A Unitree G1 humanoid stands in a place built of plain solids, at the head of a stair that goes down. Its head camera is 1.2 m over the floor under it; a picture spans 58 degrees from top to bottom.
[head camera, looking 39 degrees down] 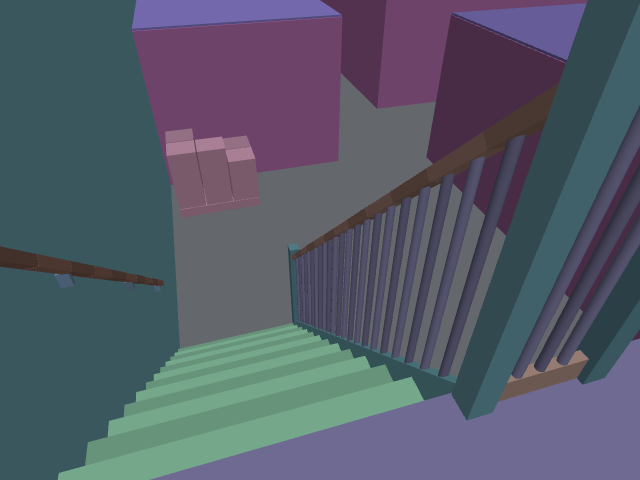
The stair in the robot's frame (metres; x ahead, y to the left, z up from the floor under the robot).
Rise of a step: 0.20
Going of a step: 0.20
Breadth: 1.20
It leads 16 degrees to the left of straight ahead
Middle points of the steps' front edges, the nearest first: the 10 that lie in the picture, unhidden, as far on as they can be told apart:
0.56 0.18 0.00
0.76 0.23 -0.20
0.95 0.29 -0.40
1.14 0.35 -0.60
1.33 0.41 -0.80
1.53 0.46 -1.00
1.72 0.52 -1.21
1.91 0.58 -1.41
2.11 0.63 -1.61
2.30 0.69 -1.81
